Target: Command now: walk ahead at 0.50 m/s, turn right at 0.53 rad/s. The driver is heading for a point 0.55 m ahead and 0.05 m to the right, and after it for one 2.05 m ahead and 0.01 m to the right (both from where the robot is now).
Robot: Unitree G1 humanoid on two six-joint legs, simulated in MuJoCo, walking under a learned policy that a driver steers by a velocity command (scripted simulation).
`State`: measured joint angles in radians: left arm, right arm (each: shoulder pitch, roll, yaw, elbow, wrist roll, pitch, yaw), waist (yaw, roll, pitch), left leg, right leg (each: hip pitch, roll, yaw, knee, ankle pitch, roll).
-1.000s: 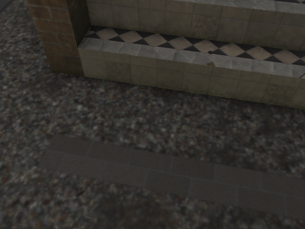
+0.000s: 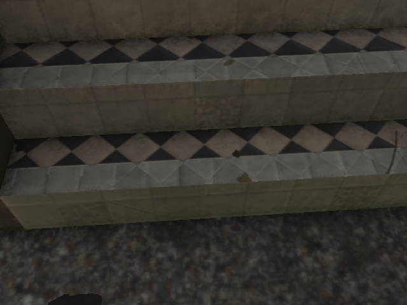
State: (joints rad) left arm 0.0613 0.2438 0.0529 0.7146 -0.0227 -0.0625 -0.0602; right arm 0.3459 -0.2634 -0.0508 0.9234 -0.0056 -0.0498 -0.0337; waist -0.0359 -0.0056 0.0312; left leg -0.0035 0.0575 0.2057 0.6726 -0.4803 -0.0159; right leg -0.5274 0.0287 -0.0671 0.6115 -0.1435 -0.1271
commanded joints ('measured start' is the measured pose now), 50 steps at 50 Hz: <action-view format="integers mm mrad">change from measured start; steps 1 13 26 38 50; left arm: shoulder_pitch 396 211 232 21 269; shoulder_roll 268 194 182 55 124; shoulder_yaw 88 60 18 -25 14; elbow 5 -38 -46 -113 1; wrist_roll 8 0 -9 27 26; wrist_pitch -4 -9 -32 -15 5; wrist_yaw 35 70 63 73 63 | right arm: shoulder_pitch -19 -302 29 -72 -69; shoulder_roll -93 -65 -162 -162 -93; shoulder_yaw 5 7 -36 -23 15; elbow -148 -260 -191 -179 -170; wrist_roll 12 -12 5 7 13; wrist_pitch -93 -71 -84 -58 -35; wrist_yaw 32 31 38 26 33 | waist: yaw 160 74 -62 1 85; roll -165 -52 148 106 -58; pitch -441 -47 -205 -108 -114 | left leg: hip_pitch -782 -515 226 -191 -855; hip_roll -107 -9 298 130 16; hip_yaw -292 -230 -805 -309 -249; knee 785 -18 -387 -461 740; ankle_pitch -93 520 99 661 0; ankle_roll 10 -50 271 215 -14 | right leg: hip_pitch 1001 231 -270 86 560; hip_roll -382 -94 -14 -62 -319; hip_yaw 935 263 241 73 461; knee -292 -384 682 83 -337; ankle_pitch -152 206 -334 29 -73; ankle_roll -342 -110 92 145 -151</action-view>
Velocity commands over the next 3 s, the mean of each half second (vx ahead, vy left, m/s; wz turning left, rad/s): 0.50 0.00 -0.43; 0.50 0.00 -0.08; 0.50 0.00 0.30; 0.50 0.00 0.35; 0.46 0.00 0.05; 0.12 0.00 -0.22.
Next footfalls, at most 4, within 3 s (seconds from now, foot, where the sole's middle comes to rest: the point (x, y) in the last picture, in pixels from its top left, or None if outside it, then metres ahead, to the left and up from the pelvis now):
0.44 left None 0.44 0.09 -0.75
0.90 right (258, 279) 0.52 -0.16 -0.75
1.46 left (178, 178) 0.77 0.08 -0.53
1.98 right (230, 73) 1.00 -0.08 -0.31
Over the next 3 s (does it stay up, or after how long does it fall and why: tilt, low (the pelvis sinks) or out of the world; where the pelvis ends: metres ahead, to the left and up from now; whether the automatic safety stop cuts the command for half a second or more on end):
stays up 1.30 0.10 0.68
